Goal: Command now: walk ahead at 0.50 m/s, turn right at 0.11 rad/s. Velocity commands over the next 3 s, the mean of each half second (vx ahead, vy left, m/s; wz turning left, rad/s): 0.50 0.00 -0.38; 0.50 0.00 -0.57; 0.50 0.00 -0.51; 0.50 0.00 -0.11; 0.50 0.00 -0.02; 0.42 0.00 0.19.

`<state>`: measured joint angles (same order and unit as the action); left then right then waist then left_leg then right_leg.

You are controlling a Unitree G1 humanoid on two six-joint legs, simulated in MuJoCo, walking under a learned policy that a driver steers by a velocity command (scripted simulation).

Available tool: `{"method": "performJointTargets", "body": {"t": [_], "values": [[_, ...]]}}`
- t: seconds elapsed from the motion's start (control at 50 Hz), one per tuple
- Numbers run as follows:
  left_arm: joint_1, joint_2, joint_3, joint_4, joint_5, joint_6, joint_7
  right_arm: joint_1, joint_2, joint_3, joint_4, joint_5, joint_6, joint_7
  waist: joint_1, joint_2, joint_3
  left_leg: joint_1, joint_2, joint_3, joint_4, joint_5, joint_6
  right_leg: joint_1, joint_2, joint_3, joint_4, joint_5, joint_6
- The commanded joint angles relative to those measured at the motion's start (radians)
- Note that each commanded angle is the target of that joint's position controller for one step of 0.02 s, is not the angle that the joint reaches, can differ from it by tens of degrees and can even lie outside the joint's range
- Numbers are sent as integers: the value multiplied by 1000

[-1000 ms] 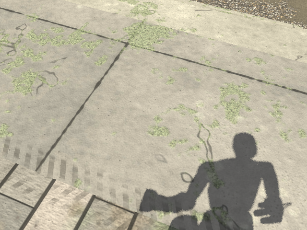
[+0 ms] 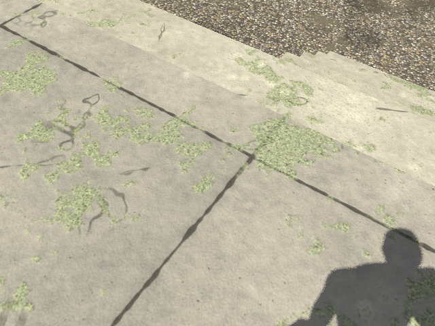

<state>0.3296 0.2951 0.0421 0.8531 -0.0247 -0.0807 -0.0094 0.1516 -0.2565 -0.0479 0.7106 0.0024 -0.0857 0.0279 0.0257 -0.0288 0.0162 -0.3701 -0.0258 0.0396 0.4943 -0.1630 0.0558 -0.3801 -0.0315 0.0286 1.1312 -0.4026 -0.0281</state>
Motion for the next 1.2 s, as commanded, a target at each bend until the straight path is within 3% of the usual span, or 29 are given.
{"method": "performJointTargets", "body": {"t": [0.02, 0.08, 0.14, 0.22, 0.32, 0.38, 0.42, 0.44, 0.46, 0.48, 0.5, 0.52, 0.54, 0.56, 0.58, 0.62, 0.74, 0.78, 0.84, 0.88, 0.9, 0.92, 0.94, 0.96, 0.98, 1.0, 1.02, 1.08, 1.2], "values": [[-14, 90, 28, -77, 3, 0, 1, 58, -96, -27, -21, -10, -15, 2, -22, 125, -52, 246, 268, -309, -304, 38, 171, -269, -111, 52, 21, 114, 6], [-15, 59, 28, -76, -1, 29, 9, 66, -117, -37, 14, -17, -38, -3, -5, 106, -19, 177, 260, -187, -364, 136, 176, -271, -105, 76, -22, 206, 28], [-82, 55, 33, -98, 3, 28, 9, 97, -129, -41, 48, -21, -39, -17, -22, 82, 3, 223, 254, -92, -372, 223, 156, -343, -86, 109, -146, 361, 38], [-195, 28, 23, -133, 8, 20, -12, 115, -148, -41, 72, -14, -33, -30, -65, 73, 31, 260, 236, 20, -383, 242, 115, -311, -67, 42, -361, 530, 26], [-333, 12, 11, -218, 6, 19, -44, 197, -174, -49, 123, 1, 0, -37, -118, 61, 77, 456, 298, 66, -318, 331, 103, -395, -55, -21, -486, 434, -9], [-318, 34, 21, -253, 4, 21, -61, 174, -205, -57, 121, 9, 25, -47, -80, 101, 36, 509, 310, 110, -185, 678, 72, -298, 1, -100, -511, 281, -54], [-155, 91, 54, -229, 4, 28, -59, 154, -230, -64, 112, 10, 41, -60, 18, 132, -72, 483, 289, 144, 61, 964, 43, -58, 82, -151, -526, 220, -102], [8, 150, 87, -192, 3, 30, -45, 142, -224, -59, 103, 12, 41, -65, 106, 100, -156, 352, 247, 165, 288, 873, 7, 206, 97, -114, -599, 294, -145], [124, 254, 116, -171, 5, 41, -19, 177, -149, -34, 68, -13, 24, -63, 114, -78, -261, 18, 160, 171, 635, 364, -41, 547, -119, 235, -607, 316, -242], [82, 287, 110, -199, 5, 28, -22, 223, -67, -1, 30, -17, -17, -42, 33, -224, -387, -319, -46, -25, 919, -418, -78, 784, -323, 796, -767, 232, -428], [95, 197, 87, -200, 10, 24, -24, 113, -159, -23, 15, 15, -50, -22, 100, -103, -366, -426, 24, -164, 949, -372, -56, 778, -292, 719, -807, 198, -374], [57, 155, 75, -199, 11, 19, -22, 50, -164, -22, -10, 36, -65, -15, 84, -62, -231, -450, 64, -143, 889, -290, -36, 645, -251, 555, -809, 249, -329], [-10, 137, 69, -209, 8, 17, -22, 39, -148, -20, -7, 18, -69, -22, 32, 38, -144, -407, 105, -133, 784, -226, -35, 486, -203, 447, -821, 333, -292], [-65, 104, 59, -225, 12, 16, -19, 39, -162, -30, -1, -3, -60, -29, -2, 36, -99, -344, 131, -126, 704, -191, -45, 370, -171, 376, -841, 426, -274], [-92, 96, 54, -242, 21, 17, -16, 59, -161, -34, -2, -9, -46, -27, -32, 14, -82, -287, 141, -129, 675, -168, -55, 290, -151, 351, -867, 468, -275], [-97, 112, 59, -244, 17, 12, -8, 78, -136, -32, -5, -17, -24, -29, -52, 2, -70, -250, 139, -110, 599, -141, -90, 201, -133, 310, -895, 539, -286], [-23, 152, 72, -216, 4, 25, 21, -129, -81, -7, -61, -14, -20, -25, 20, -46, -28, -166, 61, -80, 163, 207, -129, 98, -42, 207, -880, 426, -206], [12, 159, 74, -202, 0, 30, 22, -178, -95, -9, -77, -1, -27, -16, 42, -59, -28, -130, 37, -88, 91, 245, -125, 117, -59, 251, -861, 364, -193], [30, 147, 73, -192, -4, 37, 26, -184, -138, -26, -89, 6, -40, -6, 31, -78, -30, -102, 30, -125, 12, 176, -97, 204, -96, 349, -784, 298, -174], [7, 142, 73, -198, 0, 42, 28, -119, -159, -39, -76, 8, -49, -6, -13, -108, -38, -17, 27, -116, -23, 105, -64, 224, -100, 393, -718, 310, -152], [-3, 116, 65, -205, 3, 43, 27, -36, -176, -52, -56, 2, -54, -11, -56, -104, -77, 108, 33, -106, -57, 104, -37, 206, -60, 376, -639, 343, -126], [-9, 59, 43, -221, 12, 39, 23, 94, -220, -67, -43, -16, -58, -19, -116, -37, -191, 335, 162, -215, -40, 68, 22, 117, -5, 309, -413, 286, -89], [113, -4, 23, -248, -6, 30, 23, 216, -311, -90, -18, -34, -47, -23, -90, 247, -336, 694, 394, -623, -96, -119, 180, -218, 140, 158, -69, -39, -13], [137, 67, 29, -243, -16, 26, 25, 230, -254, -80, -8, -8, -40, -15, -91, 324, -326, 713, 462, -858, -179, -359, 213, -393, 87, 154, 113, -192, 4], [56, 141, 49, -237, -15, 31, 25, 181, -179, -60, -24, -2, -34, -18, -113, 206, -190, 597, 420, -725, -201, -405, 168, -440, 40, 159, 180, -104, 11], [-12, 146, 53, -248, -4, 38, 26, 134, -152, -49, -31, -7, -25, -21, -106, 134, -110, 478, 377, -575, -204, -297, 132, -423, 6, 120, 179, -29, 16], [-50, 135, 55, -260, 6, 40, 22, 96, -129, -41, -25, -11, -19, -21, -87, 114, -48, 372, 333, -468, -227, -181, 121, -399, -21, 111, 134, 25, 18], [-40, 81, 52, -265, -5, 55, 9, 68, -109, -34, -7, -13, -26, -24, -47, 158, -11, 244, 274, -278, -296, -24, 112, -313, -68, 81, 61, 92, 20], [-137, 48, 40, -296, 2, 59, -1, 86, -169, -53, 42, -11, -27, -28, -59, 102, 6, 294, 285, -76, -335, 191, 128, -367, -84, 62, -164, 302, 41]]}}
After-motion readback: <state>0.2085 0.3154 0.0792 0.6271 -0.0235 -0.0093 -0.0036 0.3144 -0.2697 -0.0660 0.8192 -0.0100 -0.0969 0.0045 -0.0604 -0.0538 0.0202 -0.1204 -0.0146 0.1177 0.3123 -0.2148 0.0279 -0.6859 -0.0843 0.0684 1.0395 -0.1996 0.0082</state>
